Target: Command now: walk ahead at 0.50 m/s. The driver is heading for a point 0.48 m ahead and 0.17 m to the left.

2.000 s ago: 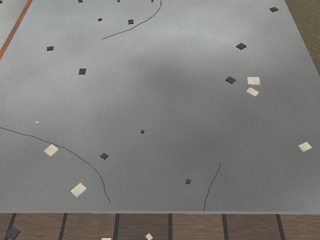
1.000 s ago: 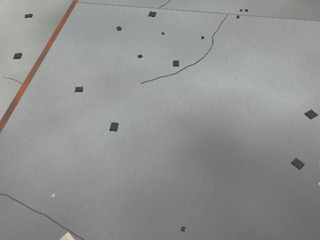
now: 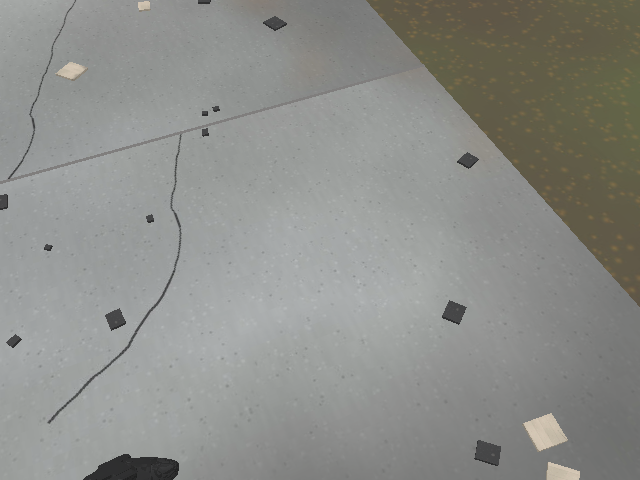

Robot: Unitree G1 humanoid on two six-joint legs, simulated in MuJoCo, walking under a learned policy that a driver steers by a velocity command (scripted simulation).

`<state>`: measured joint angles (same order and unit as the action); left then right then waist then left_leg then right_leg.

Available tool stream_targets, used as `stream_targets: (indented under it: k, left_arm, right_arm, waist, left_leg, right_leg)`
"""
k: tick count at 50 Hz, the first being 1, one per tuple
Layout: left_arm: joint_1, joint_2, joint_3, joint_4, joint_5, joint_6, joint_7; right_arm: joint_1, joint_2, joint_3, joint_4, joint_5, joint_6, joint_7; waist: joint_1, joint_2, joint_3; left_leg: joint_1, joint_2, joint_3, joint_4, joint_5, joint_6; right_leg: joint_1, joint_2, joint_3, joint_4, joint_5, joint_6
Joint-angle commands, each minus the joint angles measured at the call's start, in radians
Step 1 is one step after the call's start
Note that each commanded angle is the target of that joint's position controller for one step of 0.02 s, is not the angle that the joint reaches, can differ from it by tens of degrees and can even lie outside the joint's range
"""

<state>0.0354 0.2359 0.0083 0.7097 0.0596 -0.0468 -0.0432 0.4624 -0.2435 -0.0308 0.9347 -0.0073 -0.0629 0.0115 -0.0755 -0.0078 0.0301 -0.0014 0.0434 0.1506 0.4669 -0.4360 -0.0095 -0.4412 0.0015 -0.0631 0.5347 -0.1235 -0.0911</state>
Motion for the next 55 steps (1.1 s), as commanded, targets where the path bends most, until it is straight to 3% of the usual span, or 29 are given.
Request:
stream_targets:
  k: [1, 2, 3, 4, 6, 10, 16, 20, 23, 25, 26, 27, 28, 29, 30, 31, 33, 34, 36, 40, 43, 47, 49, 50, 51, 52, 53, 54, 55]
  left_arm:
    - [0.446, 0.301, 0.093, 0.060, -0.001, -0.008, 0.040]
    - [0.391, 0.249, 0.085, 0.062, -0.032, -0.005, 0.044]
    - [0.312, 0.185, 0.066, 0.060, -0.034, -0.010, 0.044]
    - [0.260, 0.130, 0.052, 0.060, -0.034, -0.018, 0.040]
    - [0.225, 0.083, 0.038, 0.070, -0.039, -0.034, 0.043]
    - [0.275, 0.102, 0.048, 0.110, -0.044, -0.063, 0.048]
    - [0.329, 0.094, 0.046, 0.156, -0.043, -0.063, 0.056]
    - [0.394, 0.119, 0.052, 0.197, -0.040, -0.054, 0.068]
    - [0.384, 0.155, 0.059, 0.209, -0.036, -0.039, 0.078]
    - [0.371, 0.187, 0.068, 0.207, -0.032, -0.020, 0.081]
    - [0.355, 0.192, 0.069, 0.196, -0.036, -0.014, 0.077]
    - [0.370, 0.129, 0.053, 0.151, -0.047, -0.020, 0.068]
    - [0.354, 0.096, 0.052, 0.088, -0.057, -0.029, 0.053]
    - [0.257, 0.131, 0.054, 0.081, -0.047, -0.035, 0.054]
    - [0.257, 0.108, 0.045, 0.082, -0.063, -0.044, 0.055]
    - [0.285, 0.098, 0.044, 0.105, -0.060, -0.043, 0.059]
    - [0.325, 0.092, 0.046, 0.125, -0.027, -0.004, 0.059]
    - [0.337, 0.086, 0.047, 0.128, -0.023, 0.013, 0.056]
    - [0.342, 0.069, 0.045, 0.132, -0.030, 0.028, 0.050]
    - [0.255, 0.061, 0.040, 0.120, -0.033, 0.036, 0.050]
    - [0.193, 0.060, 0.035, 0.113, -0.040, 0.038, 0.056]
    - [0.188, 0.065, 0.035, 0.132, -0.042, 0.033, 0.073]
    - [0.235, 0.058, 0.035, 0.159, -0.041, 0.025, 0.082]
    - [0.281, 0.054, 0.032, 0.179, -0.036, 0.015, 0.085]
    - [0.331, 0.110, 0.042, 0.197, -0.029, 0.001, 0.091]
    - [0.319, 0.151, 0.044, 0.193, -0.037, 0.002, 0.091]
    - [0.286, 0.108, 0.032, 0.193, -0.053, 0.013, 0.084]
    - [0.258, 0.069, 0.018, 0.192, -0.044, 0.017, 0.078]
    - [0.218, 0.061, 0.011, 0.191, -0.037, 0.021, 0.077]
  right_arm:
    - [0.051, -0.055, -0.007, -0.109, 0.013, -0.008, 0.000]
    - [-0.038, -0.142, -0.034, -0.098, -0.003, 0.004, -0.010]
    - [-0.071, -0.120, -0.031, -0.106, 0.004, 0.000, -0.004]
    - [-0.072, -0.102, -0.029, -0.093, 0.007, 0.002, -0.001]
    - [-0.032, -0.080, -0.030, -0.060, -0.017, 0.028, 0.009]
    - [-0.114, -0.050, -0.035, -0.079, -0.018, 0.050, 0.029]
    - [-0.326, -0.022, -0.020, -0.150, -0.022, 0.047, 0.045]
    - [-0.434, -0.023, -0.010, -0.200, -0.028, 0.045, 0.056]
    - [-0.392, -0.045, -0.020, -0.201, -0.030, 0.047, 0.048]
    - [-0.238, -0.081, -0.040, -0.162, -0.033, 0.041, 0.037]
    - [-0.090, -0.119, -0.062, -0.116, -0.042, 0.033, 0.026]
    - [0.009, -0.234, -0.099, -0.100, -0.049, 0.035, 0.009]
    - [-0.057, -0.298, -0.111, -0.124, -0.022, 0.042, 0.007]
    - [-0.078, -0.262, -0.104, -0.124, 0.002, 0.048, 0.000]
    - [-0.131, -0.205, -0.087, -0.118, 0.003, 0.043, -0.010]
    - [-0.174, -0.149, -0.071, -0.117, 0.002, 0.036, -0.011]
    - [-0.229, -0.099, -0.050, -0.119, 0.008, 0.021, -0.011]
    - [-0.222, -0.102, -0.046, -0.113, 0.006, 0.012, -0.009]
    - [-0.204, -0.130, -0.049, -0.098, -0.001, 0.002, -0.008]
    - [-0.185, -0.118, -0.035, -0.078, -0.003, 0.010, -0.013]
    - [-0.158, -0.115, -0.028, -0.055, -0.007, 0.017, -0.020]
    - [-0.156, -0.104, -0.019, -0.025, -0.014, 0.026, -0.030]
    - [-0.179, -0.097, -0.014, -0.013, -0.008, 0.030, -0.037]
    - [-0.192, -0.092, -0.010, -0.008, 0.001, 0.029, -0.041]
    - [-0.167, -0.074, -0.002, -0.015, 0.001, 0.022, -0.043]
    - [-0.037, -0.038, 0.002, 0.015, 0.005, 0.030, -0.043]
    - [-0.012, -0.046, 0.000, 0.055, 0.004, 0.054, -0.051]
    - [-0.071, -0.060, -0.004, 0.057, 0.002, 0.069, -0.054]
    - [-0.112, -0.053, -0.003, 0.056, 0.002, 0.076, -0.051]
  waist:
    - [0.190, -0.259, -0.348]
    - [0.190, -0.097, -0.228]
    - [0.145, -0.081, -0.103]
    - [0.113, -0.064, -0.054]
    - [0.069, -0.097, -0.017]
    - [0.057, -0.067, 0.015]
    - [0.090, -0.058, 0.068]
    - [0.117, -0.050, 0.087]
    - [0.082, -0.076, 0.036]
    - [0.014, -0.088, -0.062]
    - [-0.059, -0.045, -0.142]
    - [-0.079, 0.099, -0.245]
    - [-0.013, 0.243, -0.308]
    - [-0.032, 0.054, -0.223]
    - [0.010, 0.021, -0.120]
    - [0.058, -0.034, -0.055]
    - [0.108, -0.008, -0.041]
    - [0.117, 0.004, -0.051]
    - [0.127, 0.026, -0.069]
    - [0.097, 0.076, -0.070]
    - [0.063, 0.092, -0.070]
    - [0.052, 0.093, -0.045]
    - [0.078, 0.082, -0.029]
    - [0.111, 0.049, -0.031]
    - [0.103, -0.026, -0.086]
    - [0.034, -0.151, -0.130]
    - [0.056, -0.185, -0.154]
    - [0.063, -0.155, -0.111]
    - [0.054, -0.132, -0.091]
  left_leg:
    - [-0.597, -0.079, -0.075, 0.726, -0.122, 0.066]
    - [-0.665, -0.030, -0.206, 0.784, -0.061, 0.082]
    - [-0.661, 0.006, -0.213, 0.747, 0.027, 0.088]
    - [-0.620, 0.033, -0.205, 0.688, 0.084, 0.086]
    - [-0.543, 0.048, -0.197, 0.646, 0.140, 0.066]
    - [-0.623, 0.050, -0.189, 0.627, 0.258, 0.049]
    - [-0.675, 0.041, -0.123, 0.361, 0.444, 0.042]
    - [-0.642, 0.015, -0.046, 0.206, 0.416, 0.089]
    - [-0.530, -0.062, 0.012, 0.167, 0.282, 0.149]
    - [-0.349, -0.130, 0.020, 0.132, 0.183, 0.202]
    - [-0.134, -0.137, -0.025, 0.046, 0.207, 0.240]
    - [0.144, 0.099, -0.357, 0.008, 0.099, 0.330]
    - [0.298, 0.326, -0.887, -0.143, 0.326, 0.471]
    - [0.230, 0.308, -0.730, -0.151, 0.528, 0.438]
    - [0.098, 0.290, -0.580, -0.139, 0.744, 0.404]
    - [-0.022, 0.234, -0.464, -0.144, 0.896, 0.346]
    - [-0.154, 0.160, -0.331, -0.170, 0.986, 0.286]
    - [-0.171, 0.143, -0.303, -0.173, 1.061, 0.281]
    - [-0.166, 0.119, -0.252, -0.175, 1.146, 0.268]
    - [-0.122, 0.079, -0.196, -0.168, 1.119, 0.210]
    - [-0.079, 0.094, -0.201, -0.158, 1.088, 0.198]
    - [-0.050, 0.129, -0.240, -0.103, 1.056, 0.207]
    - [-0.060, 0.133, -0.266, -0.046, 1.000, 0.193]
    - [-0.098, 0.112, -0.266, -0.003, 0.911, 0.157]
    - [-0.157, 0.061, -0.255, 0.055, 0.722, 0.112]
    - [-0.192, -0.036, -0.210, 0.121, 0.239, 0.087]
    - [-0.181, -0.084, -0.183, 0.137, -0.029, 0.078]
    - [-0.184, -0.087, -0.194, 0.147, -0.082, 0.078]
    - [-0.168, -0.087, -0.198, 0.122, -0.064, 0.075]
  right_leg:
    - [0.761, -0.460, 0.697, -0.231, -0.136, -0.199]
    - [0.657, -0.408, 0.598, -0.231, -0.124, -0.174]
    - [0.522, -0.360, 0.444, -0.260, -0.060, -0.141]
    - [0.430, -0.311, 0.342, -0.302, -0.011, -0.100]
    - [0.328, -0.253, 0.213, -0.356, 0.054, -0.057]
    - [0.335, -0.242, 0.087, -0.405, 0.179, -0.059]
    - [0.377, -0.219, -0.067, -0.407, 0.269, -0.049]
    - [0.483, -0.253, -0.123, -0.364, 0.411, -0.037]
    - [0.564, -0.265, -0.172, -0.200, 0.813, -0.017]
    - [0.555, -0.268, -0.185, 0.074, 0.937, -0.016]
    - [0.441, -0.247, -0.198, 0.311, 0.777, 0.006]
    - [0.142, -0.174, -0.204, 0.659, 0.303, 0.047]
    - [-0.188, 0.053, -0.056, 0.955, -0.424, 0.096]
    - [-0.260, -0.024, 0.087, 0.948, -0.331, 0.087]
    - [-0.235, -0.062, 0.081, 0.883, -0.257, 0.084]
    - [-0.170, -0.090, 0.080, 0.789, -0.241, 0.085]
    - [-0.046, -0.102, 0.079, 0.680, -0.230, 0.098]
    - [-0.020, -0.088, 0.068, 0.655, -0.221, 0.105]
    - [-0.020, -0.073, 0.052, 0.580, -0.171, 0.114]
    - [-0.040, -0.067, 0.034, 0.385, -0.055, 0.116]
    - [-0.018, -0.058, 0.030, 0.261, -0.004, 0.106]
    - [0.049, -0.033, 0.035, 0.130, -0.069, 0.079]
    - [0.135, -0.022, 0.038, -0.008, -0.065, 0.053]
    - [0.246, -0.041, 0.060, -0.153, 0.098, 0.040]
    - [0.395, -0.153, 0.170, -0.161, 0.458, 0.021]
    - [0.450, -0.311, 0.303, -0.111, 0.812, -0.094]
    - [0.400, -0.361, 0.368, -0.126, 0.773, -0.187]
    - [0.340, -0.341, 0.373, -0.174, 0.630, -0.184]
    - [0.297, -0.301, 0.339, -0.201, 0.482, -0.153]
